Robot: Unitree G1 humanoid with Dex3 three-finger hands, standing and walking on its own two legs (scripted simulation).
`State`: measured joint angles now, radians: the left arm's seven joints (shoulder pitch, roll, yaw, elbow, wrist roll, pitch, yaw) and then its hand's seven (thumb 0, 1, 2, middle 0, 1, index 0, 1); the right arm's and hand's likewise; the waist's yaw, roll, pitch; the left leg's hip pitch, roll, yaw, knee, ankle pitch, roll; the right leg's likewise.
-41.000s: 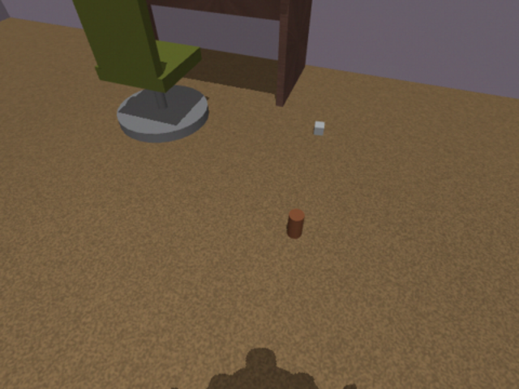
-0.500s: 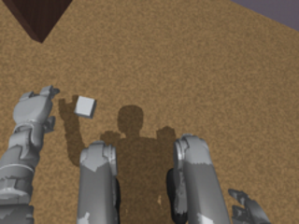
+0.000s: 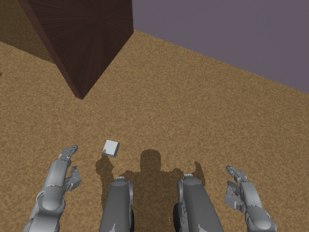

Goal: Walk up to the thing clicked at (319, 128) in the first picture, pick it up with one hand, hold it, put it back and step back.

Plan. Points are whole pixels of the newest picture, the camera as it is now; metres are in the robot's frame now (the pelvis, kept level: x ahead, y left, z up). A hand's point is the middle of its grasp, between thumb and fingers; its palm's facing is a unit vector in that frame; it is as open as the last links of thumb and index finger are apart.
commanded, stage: home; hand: left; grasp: from above
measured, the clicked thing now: (111, 148) +0.48 +0.21 -0.53
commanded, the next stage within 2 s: none
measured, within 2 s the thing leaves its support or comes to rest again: neither
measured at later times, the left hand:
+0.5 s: hand (53, 183) +0.23 +0.19 +0.11, palm faces +0.10 -0.97 -0.21, open 8.1 cm
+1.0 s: hand (51, 192) +0.22 +0.19 +0.11, palm faces +0.09 -0.98 -0.20, open 8.1 cm
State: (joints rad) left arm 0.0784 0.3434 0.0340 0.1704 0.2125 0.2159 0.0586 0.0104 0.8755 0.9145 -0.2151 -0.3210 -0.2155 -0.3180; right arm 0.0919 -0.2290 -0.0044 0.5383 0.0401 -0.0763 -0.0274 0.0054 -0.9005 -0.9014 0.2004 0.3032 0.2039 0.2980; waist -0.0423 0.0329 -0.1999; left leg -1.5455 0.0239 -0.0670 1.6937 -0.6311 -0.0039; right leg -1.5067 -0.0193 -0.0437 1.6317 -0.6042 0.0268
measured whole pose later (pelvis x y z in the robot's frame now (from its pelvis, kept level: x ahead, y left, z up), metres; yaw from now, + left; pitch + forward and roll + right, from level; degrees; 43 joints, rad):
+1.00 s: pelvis +0.07 +0.00 +0.16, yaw +3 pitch +10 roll -3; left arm 0.50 0.23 0.03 -0.11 -0.05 0.44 0.02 0.01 0.79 0.83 -0.19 -0.28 -0.19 -0.27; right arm 0.29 -0.23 0.03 0.53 0.00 -0.22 -0.17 0.01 -0.90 -0.90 0.20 0.30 0.21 0.30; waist -0.04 0.04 -0.15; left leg -0.69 0.03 -0.05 1.00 -0.49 0.00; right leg -0.64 -0.02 -0.05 0.93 -0.46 0.02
